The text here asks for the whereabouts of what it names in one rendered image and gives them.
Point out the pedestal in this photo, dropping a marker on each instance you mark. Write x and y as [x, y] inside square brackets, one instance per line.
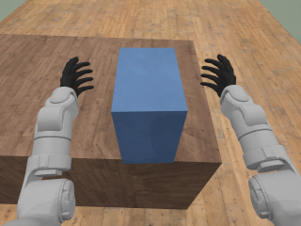
[30, 70]

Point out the left robot upper arm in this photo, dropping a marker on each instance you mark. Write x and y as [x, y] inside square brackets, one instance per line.
[46, 203]

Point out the left robot forearm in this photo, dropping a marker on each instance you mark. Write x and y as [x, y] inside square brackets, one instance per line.
[52, 138]

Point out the right robot forearm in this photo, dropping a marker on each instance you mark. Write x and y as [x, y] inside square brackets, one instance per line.
[261, 149]

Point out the carton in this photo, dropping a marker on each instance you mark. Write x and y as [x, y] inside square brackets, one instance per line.
[148, 107]

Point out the robot right hand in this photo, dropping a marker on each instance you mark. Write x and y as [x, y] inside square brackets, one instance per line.
[225, 74]

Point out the right robot upper arm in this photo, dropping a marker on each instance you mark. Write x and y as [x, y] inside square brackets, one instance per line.
[276, 196]

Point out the robot left hand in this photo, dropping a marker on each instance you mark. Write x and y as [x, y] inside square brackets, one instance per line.
[70, 76]

